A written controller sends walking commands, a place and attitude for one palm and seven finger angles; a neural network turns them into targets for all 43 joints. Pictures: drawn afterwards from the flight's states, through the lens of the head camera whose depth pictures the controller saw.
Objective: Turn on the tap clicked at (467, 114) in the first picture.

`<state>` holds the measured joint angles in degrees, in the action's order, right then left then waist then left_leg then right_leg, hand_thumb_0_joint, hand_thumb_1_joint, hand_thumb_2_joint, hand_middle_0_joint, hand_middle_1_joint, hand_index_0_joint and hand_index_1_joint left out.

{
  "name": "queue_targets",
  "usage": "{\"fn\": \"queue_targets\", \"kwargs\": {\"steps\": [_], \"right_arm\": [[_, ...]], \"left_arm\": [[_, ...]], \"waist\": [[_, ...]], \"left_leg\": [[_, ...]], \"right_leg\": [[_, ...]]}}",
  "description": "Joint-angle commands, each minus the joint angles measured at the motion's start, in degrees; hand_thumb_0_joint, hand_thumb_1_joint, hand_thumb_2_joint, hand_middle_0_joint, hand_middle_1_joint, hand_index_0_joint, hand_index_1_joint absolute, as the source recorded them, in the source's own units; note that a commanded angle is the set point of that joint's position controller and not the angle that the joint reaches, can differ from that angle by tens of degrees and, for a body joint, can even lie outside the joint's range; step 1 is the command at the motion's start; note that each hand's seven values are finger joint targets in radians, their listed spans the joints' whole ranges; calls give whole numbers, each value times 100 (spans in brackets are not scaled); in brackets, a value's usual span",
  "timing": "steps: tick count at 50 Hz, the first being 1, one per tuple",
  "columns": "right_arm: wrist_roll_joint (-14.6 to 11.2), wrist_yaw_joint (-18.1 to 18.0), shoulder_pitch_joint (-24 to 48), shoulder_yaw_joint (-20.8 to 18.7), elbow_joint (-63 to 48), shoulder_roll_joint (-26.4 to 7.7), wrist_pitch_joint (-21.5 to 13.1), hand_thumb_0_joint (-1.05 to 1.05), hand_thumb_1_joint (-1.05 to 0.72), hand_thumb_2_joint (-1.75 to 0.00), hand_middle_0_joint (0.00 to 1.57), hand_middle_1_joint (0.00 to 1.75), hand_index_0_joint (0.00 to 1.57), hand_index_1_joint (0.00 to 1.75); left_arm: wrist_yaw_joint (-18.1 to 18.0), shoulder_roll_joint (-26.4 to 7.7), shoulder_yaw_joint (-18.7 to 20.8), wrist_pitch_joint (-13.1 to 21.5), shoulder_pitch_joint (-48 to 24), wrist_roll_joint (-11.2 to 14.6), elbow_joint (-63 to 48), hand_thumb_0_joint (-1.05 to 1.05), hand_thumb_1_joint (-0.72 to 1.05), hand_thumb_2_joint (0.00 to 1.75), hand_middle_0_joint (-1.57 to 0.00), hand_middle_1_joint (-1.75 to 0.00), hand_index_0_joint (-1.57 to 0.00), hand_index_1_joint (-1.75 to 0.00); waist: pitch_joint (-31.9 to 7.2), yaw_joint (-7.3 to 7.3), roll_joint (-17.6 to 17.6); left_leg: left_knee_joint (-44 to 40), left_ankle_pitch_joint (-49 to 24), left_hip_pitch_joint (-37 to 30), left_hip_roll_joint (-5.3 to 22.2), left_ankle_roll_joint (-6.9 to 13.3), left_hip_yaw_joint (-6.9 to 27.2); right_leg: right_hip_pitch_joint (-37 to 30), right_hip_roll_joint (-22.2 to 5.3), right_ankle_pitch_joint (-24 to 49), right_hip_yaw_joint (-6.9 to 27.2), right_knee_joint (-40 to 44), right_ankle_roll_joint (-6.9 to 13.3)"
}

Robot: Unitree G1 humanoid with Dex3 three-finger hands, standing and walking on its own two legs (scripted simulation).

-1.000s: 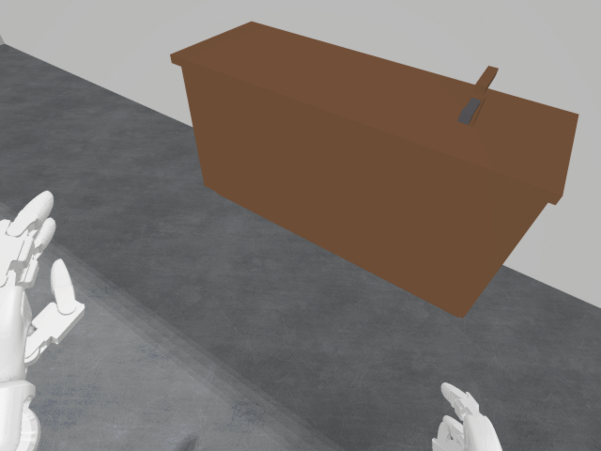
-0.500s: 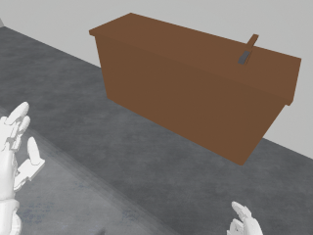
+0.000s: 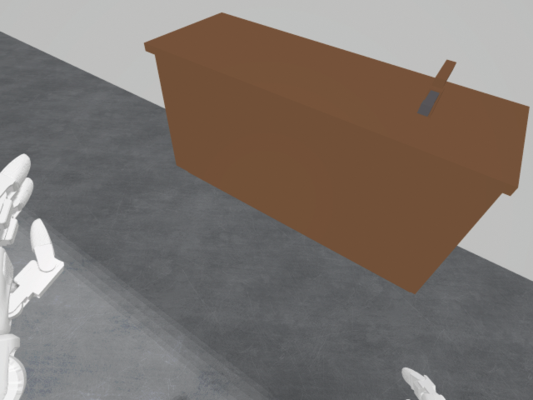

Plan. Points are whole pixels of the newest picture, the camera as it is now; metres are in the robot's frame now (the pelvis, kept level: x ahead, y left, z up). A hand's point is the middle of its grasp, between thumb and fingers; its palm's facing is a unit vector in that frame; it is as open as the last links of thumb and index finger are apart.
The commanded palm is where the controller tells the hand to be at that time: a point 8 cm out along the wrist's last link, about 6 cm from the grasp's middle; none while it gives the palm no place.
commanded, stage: turn to face it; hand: left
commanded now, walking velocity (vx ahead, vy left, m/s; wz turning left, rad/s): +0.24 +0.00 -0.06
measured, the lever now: (425, 108) +0.82 -0.38 +0.04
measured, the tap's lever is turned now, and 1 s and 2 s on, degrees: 0 0 0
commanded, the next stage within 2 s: take the last steps up to it in 1.58 s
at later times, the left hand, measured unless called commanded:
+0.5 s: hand (187, 167) +0.37 +0.14 +0.18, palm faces +0.20 -0.87 -0.46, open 7.4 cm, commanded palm +0.32 +0.20 +0.20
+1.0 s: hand (239, 137) +0.43 +0.07 +0.19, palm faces -0.03 -0.90 -0.44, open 7.4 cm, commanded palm +0.40 +0.13 +0.20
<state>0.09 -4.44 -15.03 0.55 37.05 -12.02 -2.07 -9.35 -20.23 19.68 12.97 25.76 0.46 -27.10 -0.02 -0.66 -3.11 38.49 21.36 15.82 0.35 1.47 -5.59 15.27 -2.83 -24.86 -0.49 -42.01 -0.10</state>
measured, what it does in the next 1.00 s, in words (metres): walks ahead, turning right: right foot, then left foot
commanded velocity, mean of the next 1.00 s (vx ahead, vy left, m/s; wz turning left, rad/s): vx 0.01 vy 0.00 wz -0.57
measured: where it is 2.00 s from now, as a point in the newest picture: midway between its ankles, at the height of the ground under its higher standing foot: outside the picture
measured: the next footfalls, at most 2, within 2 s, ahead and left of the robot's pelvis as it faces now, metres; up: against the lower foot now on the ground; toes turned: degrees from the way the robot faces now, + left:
right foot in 0.32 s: +0.23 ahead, -0.11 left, +0.00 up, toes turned -14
left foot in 0.74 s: +0.22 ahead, +0.10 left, +0.00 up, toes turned -13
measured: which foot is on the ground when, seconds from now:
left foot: down 0.00-0.32, up 0.34-0.72, down 0.74-1.00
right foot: up 0.00-0.30, down 0.32-0.78, up 0.80-1.00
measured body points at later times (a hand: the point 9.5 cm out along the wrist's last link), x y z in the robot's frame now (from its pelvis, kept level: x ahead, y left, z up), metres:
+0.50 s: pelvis +0.11 -0.05 +0.00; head +0.15 -0.05 +0.44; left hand +0.35 +0.18 +0.21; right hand +0.26 -0.30 -0.09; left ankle +0.11 +0.11 -0.65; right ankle +0.19 -0.10 -0.72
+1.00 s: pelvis +0.13 -0.03 +0.01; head +0.14 -0.05 +0.46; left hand +0.43 +0.12 +0.21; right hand +0.18 -0.28 -0.08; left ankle +0.18 +0.11 -0.72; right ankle +0.10 -0.13 -0.71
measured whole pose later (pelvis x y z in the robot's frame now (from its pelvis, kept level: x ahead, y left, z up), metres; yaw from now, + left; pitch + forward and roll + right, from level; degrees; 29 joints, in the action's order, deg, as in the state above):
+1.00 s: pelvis +0.13 -0.03 +0.01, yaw -29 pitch -1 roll +0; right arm -0.3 -0.1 -13.3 1.9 30.0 -8.3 -1.7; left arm -7.9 -21.2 19.9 9.1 24.3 1.3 -28.1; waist 3.4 2.3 1.8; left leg 33.9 19.1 12.0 10.8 -4.0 -13.0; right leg 20.4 -0.9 -21.2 -4.6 -41.3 -2.1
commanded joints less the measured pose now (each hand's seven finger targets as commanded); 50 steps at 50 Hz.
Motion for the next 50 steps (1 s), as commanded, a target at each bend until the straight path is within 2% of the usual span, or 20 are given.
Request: {"fn": "queue_targets", "kwargs": {"steps": [1, 2, 7, 11, 14, 15, 16, 17, 18, 19, 21, 25, 33, 35, 37, 39, 40, 42, 45, 50], "right_arm": [[129, -14, 655, -180, -949, -491, -433, 0, -90, -90, 20, 30, 20, 30], [56, 26, 620, -276, -887, -575, -449, 0, -90, -90, 20, 30, 20, 30], [17, 63, 544, -261, -937, -558, -482, 0, -90, -90, 20, 30, 20, 30], [63, 41, 589, -245, -1109, -514, -455, 0, -90, -90, 20, 30, 20, 30], [-2, 129, 745, -275, -1166, -518, -458, 0, -90, -90, 20, 30, 20, 30], [-50, 164, 796, -267, -1233, -459, -448, 0, -90, -90, 20, 30, 20, 30], [-39, 215, 988, -267, -1400, -414, -465, 0, -90, -90, 20, 30, 20, 30], [52, 212, 961, -222, -1372, -367, -470, 0, -90, -90, 20, 30, 20, 30], [46, 303, 601, -335, -1231, -495, -357, 0, -90, -90, 20, 30, 20, 30], [38, 363, 744, -332, -1244, -552, -270, 0, -90, -90, 20, 30, 20, 30], [48, 355, 977, -199, -1166, -434, -111, 0, -90, -90, 20, 30, 20, 30], [122, 247, 1046, -168, -1115, -442, -87, 0, -90, -90, 20, 30, 20, 30], [-10, 184, 824, -185, -1366, -525, 112, 0, -90, -90, 20, 30, 20, 30], [-48, 165, 819, -216, -1445, -570, 161, 0, -90, -90, 20, 30, 20, 30], [-62, 130, 833, -286, -1583, -743, 172, 0, -90, -90, 20, 30, 20, 30], [-61, 119, 954, -225, -1594, -649, 158, 0, -90, -90, 20, 30, 20, 30], [-11, 117, 1010, -238, -1605, -524, 70, 0, -90, -90, 20, 30, 20, 30], [-31, 203, 780, -292, -1531, -591, -2, 0, -90, -90, 20, 30, 20, 30], [-58, 307, 636, -329, -1497, -693, -184, 0, -90, -90, 20, 30, 20, 30], [-44, 386, 498, -358, -1463, -744, -336, 0, -90, -90, 20, 30, 20, 30]], "left_arm": [[-92, -1100, 621, 487, -614, 4, -1590, 0, 90, 90, -20, -30, -20, -30], [-68, -1013, 586, 470, -562, 20, -1521, 0, 90, 90, -20, -30, -20, -30], [32, -808, 481, 262, -88, -36, -1453, 0, 90, 90, -20, -30, -20, -30], [126, -1052, 717, 164, -358, -11, -1292, 0, 90, 90, -20, -30, -20, -30], [190, -1151, 850, 102, -494, 27, -1287, 0, 90, 90, -20, -30, -20, -30], [194, -1226, 900, 100, -379, 13, -1235, 0, 90, 90, -20, -30, -20, -30], [157, -1477, 1173, 182, -418, 51, -1403, 0, 90, 90, -20, -30, -20, -30], [90, -1477, 1417, 211, -135, 154, -1256, 0, 90, 90, -20, -30, -20, -30], [95, -1413, 1228, 221, -228, 175, -1484, 0, 90, 90, -20, -30, -20, -30], [88, -1475, 1227, 291, -243, 172, -1774, 0, 90, 90, -20, -30, -20, -30], [65, -1366, 1178, 352, 17, 178, -1979, 0, 90, 90, -20, -30, -20, -30], [-12, -1509, 1300, 313, 111, 258, -2127, 0, 90, 90, -20, -30, -20, -30], [-40, -1106, 855, -24, -30, 174, -1230, 0, 90, 90, -20, -30, -20, -30], [-53, -1084, 702, -52, -323, 150, -1351, 0, 90, 90, -20, -30, -20, -30], [-32, -1095, 651, -19, -503, 110, -1549, 0, 90, 90, -20, -30, -20, -30], [-2, -1138, 796, 2, -351, 63, -1363, 0, 90, 90, -20, -30, -20, -30], [14, -1263, 818, 24, -664, 17, -1574, 0, 90, 90, -20, -30, -20, -30], [93, -904, 486, 15, -569, 31, -1423, 0, 90, 90, -20, -30, -20, -30], [70, -952, 455, 4, -814, 29, -1605, 0, 90, 90, -20, -30, -20, -30], [59, -1098, 710, 31, -577, 60, -1209, 0, 90, 90, -20, -30, -20, -30]], "waist": [[-260, -210, 1548], [-203, -166, 1036], [-233, -49, 1536], [-291, -41, 1711], [-696, 145, 1172], [-944, 225, 393], [-1122, 242, -687], [-886, 189, -588], [-1211, 79, -831], [-1127, 67, -510], [-978, 76, 240], [-1082, 119, 85], [-906, 203, -357], [-826, 153, -106], [-547, 160, 496], [-383, 260, 1849], [-180, 281, 1956], [-19, 233, 1523], [-116, 155, 1766], [-430, 127, 1642]], "left_leg": [[-1961, -3167, -2083, 2364, 1169, 3488], [-1780, -3430, -2338, 2319, 1239, 3071], [-1704, -4240, -1909, 1483, 476, 518], [-1155, -5039, -1362, 1514, 175, -341], [727, -4311, -590, 1438, 16, -521], [2140, -3245, 157, 1103, -109, -700], [3869, 290, 1645, 256, -303, -454], [4343, 1398, 1869, 378, -380, 421], [4464, 1263, 1694, 430, -479, 838], [4413, 867, 1686, 515, -529, 930], [3712, 558, 1488, 627, -550, 836], [1714, 319, 846, 442, -569, 376], [-252, 191, 65, 249, -423, 201], [-1112, -207, -558, 361, -344, 179], [-1756, -390, -870, 1133, 8, 786], [-2393, -490, -241, 2357, 544, 1559], [-2508, -675, 23, 2591, 703, 1647], [-2009, -2020, -318, 2392, 617, 775], [-1635, -3041, -688, 2090, 211, -133], [-503, -3415, -673, 1930, -135, -411]], "right_leg": [[2640, 116, -820, 34, -2651, 44], [3022, 5, -738, 55, -2665, 35], [2179, 48, 723, -708, -1032, -42], [816, 438, 1222, -1203, 252, -24], [-910, 526, 2100, -1183, 1120, 52], [-1638, -65, 3576, -408, 1183, 388], [-2298, -1254, 6297, 1831, 1138, 1202], [-1553, -1717, 6459, 2585, 1535, 1298], [-1303, -1883, 4234, 2946, 1949, 1216], [-927, -1816, 2656, 2896, 2212, 1163], [-237, -1455, 1883, 2207, 2250, 1158], [163, -1111, 1379, 1737, 2384, 1018], [110, -844, 1605, 2107, 2284, 753], [368, -672, 1389, 2031, 2163, 567], [938, -109, 999, 1766, 1522, 240], [1190, 494, -124, 657, -633, -72], [1293, 429, -176, 359, -1643, -158], [1568, 179, -126, 149, -1716, -224], [1117, 227, 188, -397, -584, -267], [-195, 439, 1124, -731, 1248, -137]]}}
